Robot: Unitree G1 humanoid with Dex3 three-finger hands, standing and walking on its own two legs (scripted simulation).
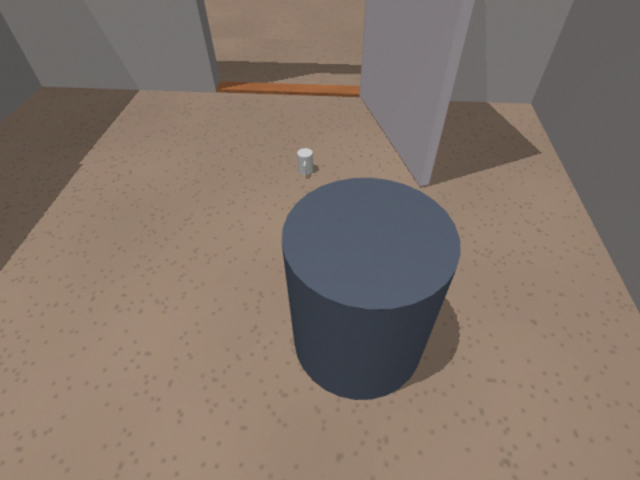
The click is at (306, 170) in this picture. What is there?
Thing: mug
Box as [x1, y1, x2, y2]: [297, 148, 312, 174]
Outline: 303,148 297,152 299,172 307,174 312,171 312,152 310,149
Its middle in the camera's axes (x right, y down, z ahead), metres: -0.07 -0.38 +1.96
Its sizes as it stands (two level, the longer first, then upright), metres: 0.110 0.076 0.107
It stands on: the floor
